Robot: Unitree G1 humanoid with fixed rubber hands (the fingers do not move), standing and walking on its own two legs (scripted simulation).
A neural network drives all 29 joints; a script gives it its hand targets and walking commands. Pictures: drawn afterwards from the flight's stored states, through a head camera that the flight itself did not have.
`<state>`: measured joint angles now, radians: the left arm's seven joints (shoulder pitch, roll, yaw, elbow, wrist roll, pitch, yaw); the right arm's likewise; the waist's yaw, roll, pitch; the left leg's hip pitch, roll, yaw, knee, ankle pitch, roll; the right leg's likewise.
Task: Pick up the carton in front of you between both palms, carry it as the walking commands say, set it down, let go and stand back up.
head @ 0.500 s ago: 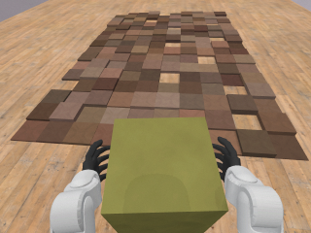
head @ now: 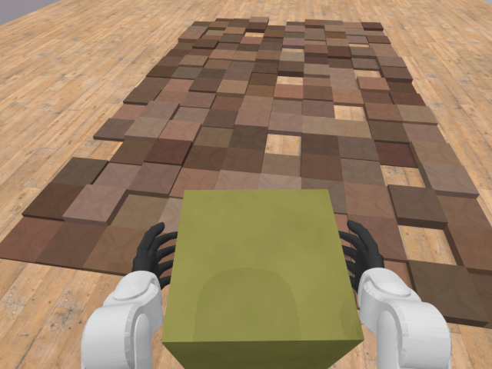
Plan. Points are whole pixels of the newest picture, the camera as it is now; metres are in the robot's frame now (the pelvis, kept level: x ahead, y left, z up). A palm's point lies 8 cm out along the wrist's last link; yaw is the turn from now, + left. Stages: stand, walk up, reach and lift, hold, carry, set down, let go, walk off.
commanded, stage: carry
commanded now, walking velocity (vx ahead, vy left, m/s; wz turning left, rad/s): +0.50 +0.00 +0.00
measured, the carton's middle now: (255, 289) +0.26 +0.00 +0.03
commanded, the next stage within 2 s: none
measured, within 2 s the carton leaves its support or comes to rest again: neither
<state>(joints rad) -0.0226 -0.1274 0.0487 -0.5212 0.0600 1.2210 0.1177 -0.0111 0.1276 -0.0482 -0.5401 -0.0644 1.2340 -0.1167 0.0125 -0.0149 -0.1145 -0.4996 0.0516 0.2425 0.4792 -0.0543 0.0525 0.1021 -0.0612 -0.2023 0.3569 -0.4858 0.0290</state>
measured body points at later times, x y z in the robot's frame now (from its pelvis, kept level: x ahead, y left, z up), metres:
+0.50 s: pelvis +0.35 -0.01 +0.00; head +0.33 -0.02 +0.45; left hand +0.60 +0.14 +0.10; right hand +0.60 -0.16 +0.09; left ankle +0.14 +0.09 -0.71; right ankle +0.47 -0.11 -0.72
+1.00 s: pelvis +0.67 +0.02 +0.00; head +0.68 +0.03 +0.45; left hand +1.02 +0.16 +0.15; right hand +1.00 -0.14 +0.16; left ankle +0.79 +0.08 -0.71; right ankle +0.47 -0.11 -0.66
